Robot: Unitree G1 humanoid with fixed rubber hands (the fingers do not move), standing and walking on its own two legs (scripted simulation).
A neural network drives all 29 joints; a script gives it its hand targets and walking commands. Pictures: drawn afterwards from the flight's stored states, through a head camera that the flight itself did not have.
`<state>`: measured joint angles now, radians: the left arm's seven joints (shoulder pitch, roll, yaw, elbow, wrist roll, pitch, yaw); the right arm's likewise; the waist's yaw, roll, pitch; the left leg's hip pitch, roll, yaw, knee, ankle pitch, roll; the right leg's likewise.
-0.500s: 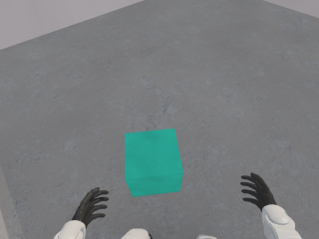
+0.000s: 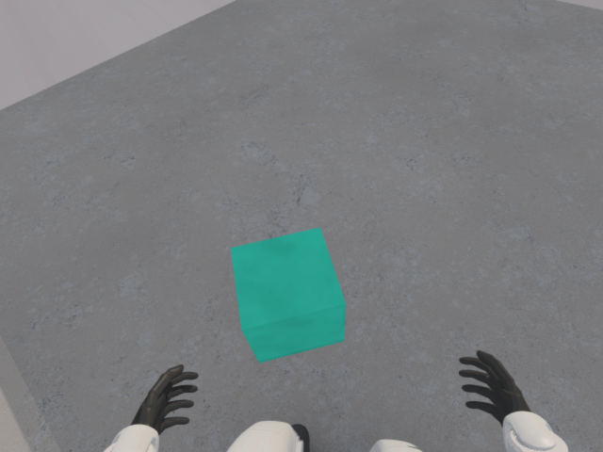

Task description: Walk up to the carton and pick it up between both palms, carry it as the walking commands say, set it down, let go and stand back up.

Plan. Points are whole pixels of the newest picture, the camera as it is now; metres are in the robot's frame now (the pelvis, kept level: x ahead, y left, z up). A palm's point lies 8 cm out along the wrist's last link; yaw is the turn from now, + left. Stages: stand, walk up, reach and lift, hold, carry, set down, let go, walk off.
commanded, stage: let go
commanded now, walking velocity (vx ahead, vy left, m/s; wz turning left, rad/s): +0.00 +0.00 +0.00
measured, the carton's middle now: (289, 296) +0.62 +0.16 -0.62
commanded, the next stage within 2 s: stand in 0.02 s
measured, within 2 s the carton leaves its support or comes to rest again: neither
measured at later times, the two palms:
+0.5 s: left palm (104, 439) +0.12 +0.32 -0.08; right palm (534, 402) +0.21 -0.26 -0.09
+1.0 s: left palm (77, 403) +0.16 +0.37 -0.07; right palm (502, 381) +0.23 -0.22 -0.07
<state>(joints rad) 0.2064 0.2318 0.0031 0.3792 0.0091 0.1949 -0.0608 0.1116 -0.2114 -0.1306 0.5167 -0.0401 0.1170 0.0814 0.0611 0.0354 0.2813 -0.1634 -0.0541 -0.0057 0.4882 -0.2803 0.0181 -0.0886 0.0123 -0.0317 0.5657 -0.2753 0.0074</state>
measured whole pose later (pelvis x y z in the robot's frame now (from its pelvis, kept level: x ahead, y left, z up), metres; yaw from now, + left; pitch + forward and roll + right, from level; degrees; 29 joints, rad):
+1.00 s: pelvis +0.08 +0.06 +0.00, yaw +6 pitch +2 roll -3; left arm 0.31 0.36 0.06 0.51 0.03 0.00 0.01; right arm 0.29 -0.31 -0.13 0.72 -0.02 -0.01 -0.01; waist 0.06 -0.01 -0.03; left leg -0.17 -0.02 0.00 0.61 -0.37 0.06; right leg -0.24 0.01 -0.06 0.60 -0.25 -0.01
